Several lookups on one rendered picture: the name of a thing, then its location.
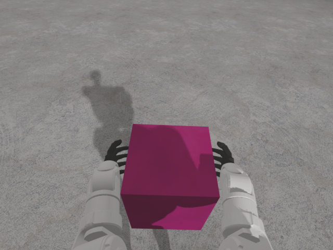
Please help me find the robot left upper arm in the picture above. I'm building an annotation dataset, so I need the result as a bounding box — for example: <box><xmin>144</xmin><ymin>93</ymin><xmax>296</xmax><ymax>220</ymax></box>
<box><xmin>73</xmin><ymin>234</ymin><xmax>127</xmax><ymax>250</ymax></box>

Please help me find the robot right upper arm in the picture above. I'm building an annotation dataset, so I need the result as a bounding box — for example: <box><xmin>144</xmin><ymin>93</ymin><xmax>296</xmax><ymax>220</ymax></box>
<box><xmin>219</xmin><ymin>235</ymin><xmax>270</xmax><ymax>250</ymax></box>

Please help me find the carton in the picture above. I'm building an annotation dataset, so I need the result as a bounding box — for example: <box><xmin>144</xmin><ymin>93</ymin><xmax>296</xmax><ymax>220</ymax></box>
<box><xmin>120</xmin><ymin>124</ymin><xmax>220</xmax><ymax>230</ymax></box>

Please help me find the right robot forearm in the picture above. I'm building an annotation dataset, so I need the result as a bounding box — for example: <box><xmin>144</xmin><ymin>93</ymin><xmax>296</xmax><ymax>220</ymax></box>
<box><xmin>219</xmin><ymin>162</ymin><xmax>273</xmax><ymax>250</ymax></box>

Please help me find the left robot forearm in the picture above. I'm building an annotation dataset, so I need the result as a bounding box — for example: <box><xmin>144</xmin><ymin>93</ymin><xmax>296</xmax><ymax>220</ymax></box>
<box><xmin>71</xmin><ymin>160</ymin><xmax>122</xmax><ymax>250</ymax></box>

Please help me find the robot left hand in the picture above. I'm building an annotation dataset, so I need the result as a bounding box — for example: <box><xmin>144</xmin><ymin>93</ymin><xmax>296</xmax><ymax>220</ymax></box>
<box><xmin>104</xmin><ymin>140</ymin><xmax>129</xmax><ymax>174</ymax></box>

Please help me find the robot right hand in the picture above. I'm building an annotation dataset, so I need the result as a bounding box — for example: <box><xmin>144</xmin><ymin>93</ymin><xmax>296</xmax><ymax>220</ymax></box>
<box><xmin>212</xmin><ymin>142</ymin><xmax>234</xmax><ymax>177</ymax></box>

